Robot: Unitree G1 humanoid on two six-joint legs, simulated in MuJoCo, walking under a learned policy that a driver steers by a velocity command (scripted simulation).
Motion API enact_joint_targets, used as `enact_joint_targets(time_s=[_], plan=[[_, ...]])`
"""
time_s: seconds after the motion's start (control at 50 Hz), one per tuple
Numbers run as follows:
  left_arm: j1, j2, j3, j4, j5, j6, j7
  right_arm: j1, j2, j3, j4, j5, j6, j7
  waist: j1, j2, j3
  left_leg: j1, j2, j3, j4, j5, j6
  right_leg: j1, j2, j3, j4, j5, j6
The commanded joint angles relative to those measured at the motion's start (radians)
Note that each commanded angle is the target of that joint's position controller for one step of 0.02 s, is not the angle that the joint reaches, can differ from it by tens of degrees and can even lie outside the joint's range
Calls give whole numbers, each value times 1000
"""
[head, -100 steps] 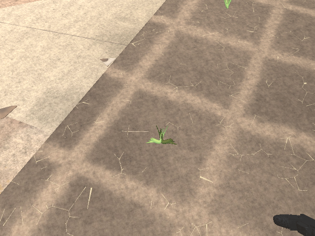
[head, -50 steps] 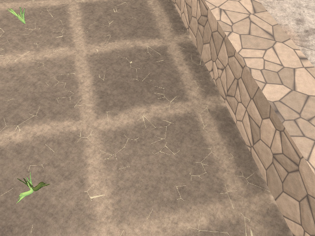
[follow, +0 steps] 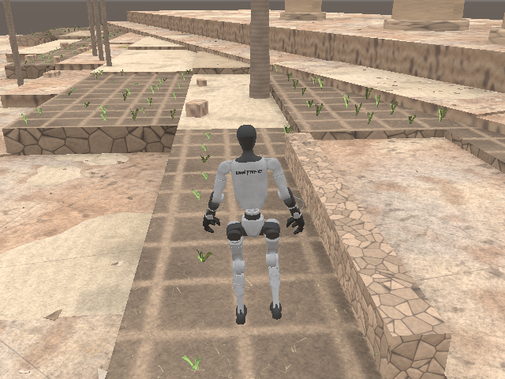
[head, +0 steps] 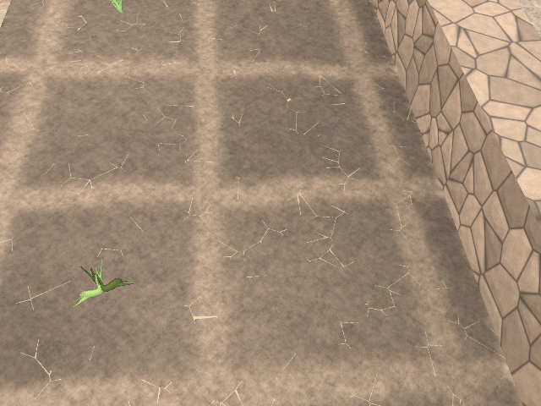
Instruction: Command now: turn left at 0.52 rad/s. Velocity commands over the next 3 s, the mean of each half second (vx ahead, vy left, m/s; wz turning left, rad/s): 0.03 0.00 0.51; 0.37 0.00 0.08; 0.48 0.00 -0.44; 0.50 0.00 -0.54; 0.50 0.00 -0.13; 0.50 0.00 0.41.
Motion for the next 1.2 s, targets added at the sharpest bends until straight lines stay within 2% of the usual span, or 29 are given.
enact_joint_targets(time_s=[0.02,0.06,0.12,0.28,0.38,0.42,0.46,0.5,0.52,0.54,0.56,0.58,0.6,0.64,0.7,0.76,0.84,0.9,0.92,0.94,0.96,0.98,1.0,1.02,1.04,1.06,1.08,1.12,1.2], plan=[[-17,114,36,-61,4,-16,11,-40,-174,-39,-85,22,-18,-24,16,140,-101,183,251,-352,-265,424,135,-163,-24,75,87,123,13],[3,88,32,-55,-3,-22,4,-13,-165,-36,-93,18,-12,-36,15,143,-137,218,230,-327,-262,479,135,-143,-3,71,86,181,28],[-17,72,30,-60,-4,-26,5,11,-170,-40,-102,21,-6,-46,1,142,-138,274,221,-344,-261,469,137,-176,7,80,15,210,47],[-56,71,30,-62,-6,-49,-6,4,-191,-51,-136,17,16,-59,-14,179,-102,238,191,-453,-256,291,139,-135,21,112,-225,220,73],[-46,76,27,-54,-11,-71,-25,-19,-189,-52,-157,12,27,-56,-20,187,-131,213,188,-498,-207,394,153,-32,31,104,-330,200,63],[-38,74,22,-50,-16,-79,-39,-15,-172,-44,-157,14,29,-53,-27,183,-156,191,177,-511,-218,232,156,40,29,81,-391,202,46],[-44,66,15,-51,-21,-91,-51,-12,-157,-35,-149,17,29,-47,-28,198,-118,125,154,-536,-245,-14,152,117,36,49,-483,208,20],[13,45,9,-28,-20,-111,-61,-19,-129,-18,-140,17,24,-46,19,183,-82,41,111,-531,-234,-169,119,271,32,20,-682,321,-19],[47,59,10,-17,-12,-121,-58,4,-92,-5,-132,8,14,-45,31,144,-87,-17,74,-496,-176,-215,80,373,-16,63,-723,324,-46],[126,100,13,-6,4,-128,-54,30,-32,15,-128,-4,3,-40,40,-3,-126,-107,-18,-369,60,-283,24,487,-176,253,-777,248,-110],[212,213,40,31,28,-128,-63,0,-61,4,-175,21,-12,-46,41,-174,-73,-313,-132,-218,232,-355,-17,495,-322,567,-878,67,-257],[197,184,39,35,10,-137,-71,-42,-148,-20,-181,27,-25,-54,53,-125,25,-433,-53,-213,368,-317,-40,449,-376,657,-912,-100,-318],[170,129,23,29,-7,-140,-67,-47,-174,-31,-167,28,-31,-51,48,-90,60,-460,-14,-212,410,-227,-49,438,-334,579,-918,-127,-294],[157,99,9,27,-20,-137,-60,-43,-146,-30,-154,12,-40,-36,47,-95,41,-478,37,-142,416,-96,-74,482,-263,451,-934,-26,-246],[212,89,0,42,-13,-134,-50,-114,-75,-13,-173,13,-68,-15,83,-85,17,-454,70,-59,357,50,-96,480,-203,301,-954,204,-237],[240,100,-1,50,-17,-126,-50,-181,-31,3,-199,16,-81,-4,110,-82,15,-386,71,-14,180,129,-110,447,-174,207,-959,345,-236],[292,135,2,65,-22,-115,-58,-240,-34,5,-222,27,-90,15,126,-87,24,-239,44,21,9,196,-100,390,-192,160,-943,460,-235],[296,149,6,73,-33,-106,-57,-210,-72,-9,-231,34,-97,21,72,-95,22,-138,36,-2,-57,192,-57,399,-238,192,-900,575,-212],[278,160,8,70,-33,-102,-55,-147,-94,-20,-217,33,-98,17,23,-92,-8,-38,21,4,-91,196,-37,389,-231,178,-837,698,-194],[272,151,4,66,-31,-101,-54,-29,-130,-41,-183,31,-96,7,-41,-68,-82,139,5,14,-123,204,-11,355,-189,139,-702,829,-170],[258,115,-11,50,-17,-105,-55,128,-178,-62,-152,25,-93,-7,-121,-36,-198,392,85,-52,-101,196,25,224,-138,103,-485,774,-133],[327,2,-45,11,-8,-114,-54,273,-279,-85,-136,-6,-84,-18,-134,201,-392,749,368,-436,-137,2,138,-94,-2,19,-95,390,-60],[347,26,-41,18,-35,-128,-51,281,-223,-69,-123,-7,-82,-11,-119,321,-434,691,460,-724,-295,-170,193,-197,36,113,90,-27,-56],[284,113,-13,12,-62,-127,-55,204,-153,-45,-121,1,-83,-9,-101,244,-256,552,427,-604,-322,-234,158,-271,-23,130,166,29,-66],[230,113,-11,2,-60,-125,-57,141,-117,-35,-124,7,-83,-10,-75,202,-153,436,386,-463,-337,-160,134,-278,-66,95,160,108,-73],[206,95,-12,3,-45,-120,-57,88,-91,-28,-121,3,-85,-8,-47,157,-92,334,340,-364,-370,-63,120,-255,-91,85,119,172,-71],[211,82,-7,11,-36,-109,-57,52,-69,-23,-119,-5,-94,-6,-18,167,-62,260,305,-276,-399,29,106,-211,-117,89,87,223,-68],[234,36,-13,25,-36,-87,-62,19,-58,-27,-106,-7,-112,-3,13,154,-42,182,282,-167,-444,153,110,-163,-126,81,83,282,-58],[161,19,-14,-14,-27,-75,-62,21,-79,-39,-69,-8,-129,-7,24,104,8,174,274,-20,-480,320,121,-247,-121,105,-40,427,-35]])
Next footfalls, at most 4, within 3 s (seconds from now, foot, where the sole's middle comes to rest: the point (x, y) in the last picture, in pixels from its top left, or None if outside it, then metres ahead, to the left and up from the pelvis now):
0.54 right None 0.12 -0.13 -0.77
0.96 left None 0.30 0.21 -0.77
1.48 right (242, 322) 0.65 0.03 -0.77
1.94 left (183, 227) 0.94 0.21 -0.77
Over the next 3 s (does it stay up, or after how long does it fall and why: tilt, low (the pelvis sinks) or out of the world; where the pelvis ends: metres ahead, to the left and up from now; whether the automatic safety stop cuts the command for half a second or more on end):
stays up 1.29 -0.01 -0.02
